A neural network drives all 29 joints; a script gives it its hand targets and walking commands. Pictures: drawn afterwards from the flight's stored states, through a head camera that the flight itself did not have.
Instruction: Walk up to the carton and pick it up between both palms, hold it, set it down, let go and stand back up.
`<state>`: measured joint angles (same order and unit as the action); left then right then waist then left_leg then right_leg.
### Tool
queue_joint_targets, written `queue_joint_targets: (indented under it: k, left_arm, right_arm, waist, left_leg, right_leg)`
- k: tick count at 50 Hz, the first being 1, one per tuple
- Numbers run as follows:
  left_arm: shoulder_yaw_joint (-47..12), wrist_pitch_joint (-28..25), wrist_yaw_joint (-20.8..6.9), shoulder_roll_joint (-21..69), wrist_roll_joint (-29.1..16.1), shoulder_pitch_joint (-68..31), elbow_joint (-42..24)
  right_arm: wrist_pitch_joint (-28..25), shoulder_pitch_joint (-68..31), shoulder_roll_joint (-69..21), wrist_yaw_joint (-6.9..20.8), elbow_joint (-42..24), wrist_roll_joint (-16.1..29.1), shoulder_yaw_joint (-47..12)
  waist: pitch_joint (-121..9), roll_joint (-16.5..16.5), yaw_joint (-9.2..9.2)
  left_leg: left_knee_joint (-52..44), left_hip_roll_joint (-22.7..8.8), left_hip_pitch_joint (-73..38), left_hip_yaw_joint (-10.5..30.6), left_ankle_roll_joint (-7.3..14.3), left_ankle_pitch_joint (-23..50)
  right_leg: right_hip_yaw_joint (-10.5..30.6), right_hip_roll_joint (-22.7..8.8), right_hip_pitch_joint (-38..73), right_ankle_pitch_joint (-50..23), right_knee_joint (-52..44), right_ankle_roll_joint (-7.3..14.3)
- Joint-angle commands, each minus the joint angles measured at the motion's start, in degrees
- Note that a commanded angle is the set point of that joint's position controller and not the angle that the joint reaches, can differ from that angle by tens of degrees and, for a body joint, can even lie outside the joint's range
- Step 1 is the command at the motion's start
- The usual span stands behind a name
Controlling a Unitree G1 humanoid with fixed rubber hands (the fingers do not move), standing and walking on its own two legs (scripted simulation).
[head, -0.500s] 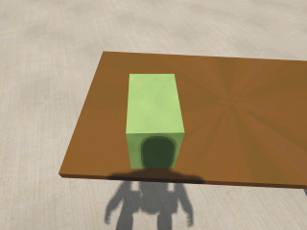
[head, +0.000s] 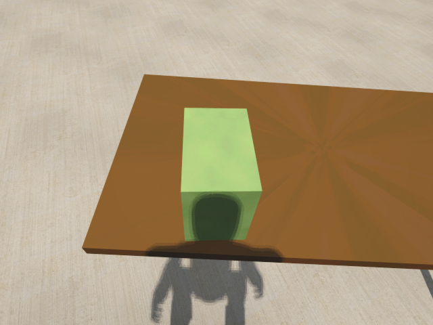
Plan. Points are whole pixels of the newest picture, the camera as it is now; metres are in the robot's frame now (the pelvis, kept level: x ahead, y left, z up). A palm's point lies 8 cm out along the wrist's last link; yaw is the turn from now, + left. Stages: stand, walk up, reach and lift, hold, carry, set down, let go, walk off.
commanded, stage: walk up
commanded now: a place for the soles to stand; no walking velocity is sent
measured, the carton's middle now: (215, 175) +0.48 +0.01 -0.08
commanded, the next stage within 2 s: reach and lift in 1.30 s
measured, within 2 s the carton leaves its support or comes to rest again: neither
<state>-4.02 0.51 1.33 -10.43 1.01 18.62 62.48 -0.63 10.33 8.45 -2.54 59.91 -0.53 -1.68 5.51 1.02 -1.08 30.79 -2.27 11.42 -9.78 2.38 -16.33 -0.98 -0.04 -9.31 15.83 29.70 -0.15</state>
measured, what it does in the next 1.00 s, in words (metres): stands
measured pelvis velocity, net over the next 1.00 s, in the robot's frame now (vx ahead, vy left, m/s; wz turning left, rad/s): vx -0.01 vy -0.03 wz -0.03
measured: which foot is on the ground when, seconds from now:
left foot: down 0.00-1.00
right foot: down 0.00-1.00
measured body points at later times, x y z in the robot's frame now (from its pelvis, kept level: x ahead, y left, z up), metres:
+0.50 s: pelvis +0.00 -0.02 +0.01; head +0.01 -0.03 +0.46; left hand +0.00 +0.20 -0.15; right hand -0.02 -0.24 -0.16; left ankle +0.01 +0.09 -0.73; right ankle -0.01 -0.12 -0.73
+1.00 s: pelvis -0.01 -0.03 +0.00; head +0.00 -0.04 +0.45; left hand -0.02 +0.20 -0.15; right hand +0.00 -0.26 -0.16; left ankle +0.01 +0.09 -0.73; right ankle -0.01 -0.12 -0.73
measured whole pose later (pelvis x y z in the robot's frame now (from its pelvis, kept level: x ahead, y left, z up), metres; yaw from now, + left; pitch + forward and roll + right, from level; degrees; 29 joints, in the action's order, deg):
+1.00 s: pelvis -0.01 -0.03 +0.00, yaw -1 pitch -3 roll +1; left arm -3.6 -0.7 1.8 -10.8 -0.4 16.1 66.1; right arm 0.2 12.5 10.1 -1.5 65.0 -0.8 -2.4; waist 3.9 -0.2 -0.1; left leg 26.8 -4.4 10.9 -10.5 -0.2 -12.9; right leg -0.4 2.3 -10.4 15.3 28.1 2.8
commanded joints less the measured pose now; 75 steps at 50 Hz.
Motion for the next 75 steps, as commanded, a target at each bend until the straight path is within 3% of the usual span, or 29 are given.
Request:
queue_joint_targets:
  k: [1,10,21,30,49,65,66,67,68,70,71,72,73,75]
  left_arm:
    - [1.2,-2.4,0.2,-7.5,-1.0,4.6,0.2]
    - [0.2,-3.1,0.7,-7.2,-1.0,3.5,1.8]
    - [0.0,-3.1,0.9,-7.6,-1.4,2.8,3.8]
    - [0.9,-2.1,1.1,-7.9,-1.5,2.1,4.4]
    - [1.8,-1.7,0.9,-8.6,-1.4,2.0,2.4]
    - [2.2,-1.7,0.7,-8.5,-1.4,2.2,1.4]
    - [4.8,9.8,-0.5,-15.3,-3.0,-50.4,-16.6]
    - [5.4,17.5,1.0,-16.4,-4.8,-43.0,-18.8]
    - [5.4,22.8,1.4,-17.3,-4.4,-42.1,-23.5]
    - [4.9,31.5,0.6,-14.1,-6.2,-34.8,-28.9]
    - [5.9,34.9,-0.3,-12.7,-5.2,-33.7,-32.9]
    - [6.7,37.7,-1.3,-11.6,-3.4,-32.6,-36.1]
    - [7.1,40.0,-2.2,-11.0,-1.6,-30.3,-37.8]
    - [8.2,43.6,-3.2,-8.6,1.0,-21.8,-40.4]
  right_arm:
    - [0.0,5.3,8.8,1.1,0.8,0.7,1.1]
    - [0.2,5.1,8.8,1.6,3.6,0.1,0.1]
    - [0.0,7.2,8.4,1.5,6.0,0.1,-0.6]
    - [-0.3,7.4,8.1,0.9,4.8,-0.2,-0.1]
    - [0.2,5.9,8.4,0.7,3.7,-0.2,0.3]
    - [0.0,6.8,9.0,0.9,3.5,-0.3,0.4]
    - [-1.2,-38.7,7.3,3.9,-6.4,-5.0,6.6]
    - [1.9,-31.3,10.0,5.8,-7.3,-7.4,12.9]
    - [4.6,-29.6,11.1,6.9,-11.6,-8.3,13.5]
    - [10.4,-23.9,8.8,7.5,-18.3,-4.6,12.0]
    - [12.6,-22.2,7.3,7.3,-20.2,-0.8,9.6]
    - [14.7,-19.7,7.3,7.1,-20.0,2.1,7.1]
    - [16.4,-16.3,7.7,6.8,-18.7,4.4,5.0]
    - [18.5,-10.7,9.9,5.9,-17.7,9.5,1.6]
  waist:
    - [-1.8,-1.6,1.56]
    - [-0.3,1.8,0.71]
    - [0.0,0.1,0.71]
    - [-0.2,-1.4,1.05]
    - [-0.2,-0.1,1.27]
    - [0.0,-1.1,1.09]
    - [-3.1,1.3,2.73]
    - [-2.3,2.8,2.71]
    - [-6.0,5.4,3.45]
    - [-15.3,6.3,0.77]
    - [-21.4,4.3,0.06]
    - [-26.1,1.0,-0.39]
    - [-27.8,-1.1,-0.17]
    - [-30.1,-5.3,1.50]
  left_leg:
    - [-12.4,-6.5,-5.7,8.5,0.5,6.7]
    - [-12.3,-6.6,-6.5,7.4,-0.5,8.6]
    - [-12.3,-6.7,-6.1,6.6,-1.2,7.8]
    - [-10.7,-7.5,-4.6,6.7,-0.1,7.9]
    - [-8.8,-7.3,-3.9,6.1,-0.3,3.9]
    - [-9.9,-7.7,-3.2,6.6,0.1,2.7]
    - [2.7,-2.8,17.5,5.0,-3.2,-5.1]
    - [5.0,-1.1,21.3,2.1,-3.1,-11.8]
    - [7.3,-0.5,20.0,1.9,-2.9,-11.6]
    - [12.0,-0.3,10.0,4.2,-3.9,-3.8]
    - [13.0,-0.5,9.4,3.0,-4.9,-0.3]
    - [13.6,-0.7,9.3,2.0,-5.4,0.3]
    - [14.3,-1.0,7.3,2.1,-5.5,0.7]
    - [13.8,-1.5,-1.2,4.4,-6.5,11.6]
  right_leg:
    - [6.3,-5.9,-4.8,-5.4,-7.8,1.4]
    - [7.5,-7.1,-5.0,-12.0,-10.2,2.3]
    - [8.5,-7.0,-5.1,-11.9,-11.1,2.9]
    - [7.9,-6.1,-6.5,-10.0,-9.1,3.1]
    - [9.4,-6.0,-9.0,-6.4,-10.6,2.7]
    - [9.1,-5.3,-9.2,-2.8,-10.1,2.9]
    - [0.2,-2.9,-15.9,19.4,2.8,4.8]
    - [1.5,-3.9,-15.9,24.6,3.8,4.4]
    - [2.5,-4.2,-15.1,23.8,4.0,4.4]
    - [6.0,-5.9,-18.0,10.8,3.8,4.0]
    - [5.7,-5.9,-17.0,1.2,5.4,2.9]
    - [5.0,-5.5,-16.1,-2.7,6.9,2.5]
    - [4.5,-5.2,-16.4,-2.6,7.6,3.0]
    - [0.2,-2.3,-16.9,-15.8,10.1,3.8]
